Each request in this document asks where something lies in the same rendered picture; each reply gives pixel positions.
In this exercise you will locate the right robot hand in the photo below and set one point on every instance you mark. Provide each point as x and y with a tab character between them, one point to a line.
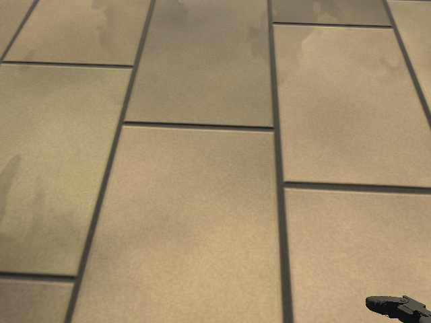
406	309

